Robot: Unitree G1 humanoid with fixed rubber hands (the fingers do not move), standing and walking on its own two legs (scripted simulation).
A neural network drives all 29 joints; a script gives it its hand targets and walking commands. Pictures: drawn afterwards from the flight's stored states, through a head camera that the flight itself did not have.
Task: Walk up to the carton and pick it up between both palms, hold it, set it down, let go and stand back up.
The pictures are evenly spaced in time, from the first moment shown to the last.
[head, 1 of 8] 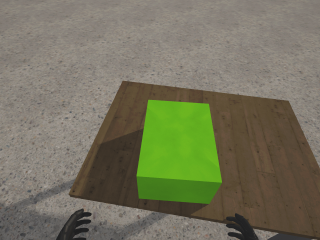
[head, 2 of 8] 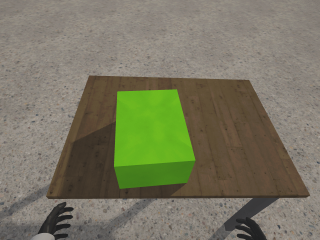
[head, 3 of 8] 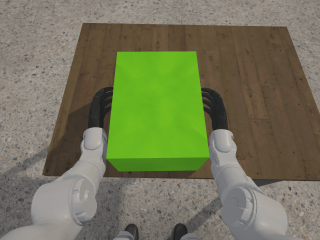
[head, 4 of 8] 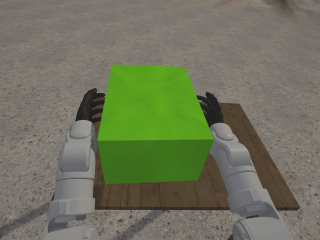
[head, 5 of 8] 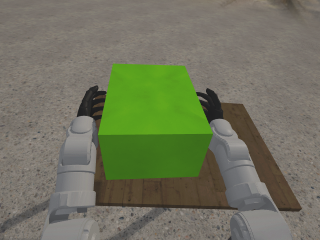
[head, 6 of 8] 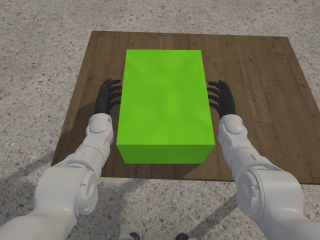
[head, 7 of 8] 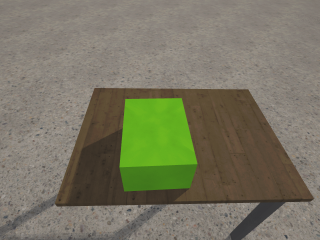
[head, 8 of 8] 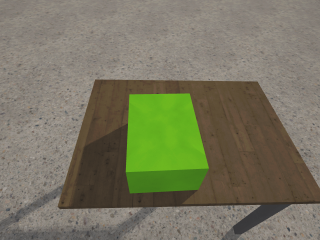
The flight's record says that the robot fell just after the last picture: no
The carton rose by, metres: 0.22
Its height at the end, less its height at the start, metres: +0.00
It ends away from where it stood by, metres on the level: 0.01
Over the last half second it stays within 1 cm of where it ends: yes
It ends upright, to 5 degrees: yes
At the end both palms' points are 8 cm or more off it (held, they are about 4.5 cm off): yes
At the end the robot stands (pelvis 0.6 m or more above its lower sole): yes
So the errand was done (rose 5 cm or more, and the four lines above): yes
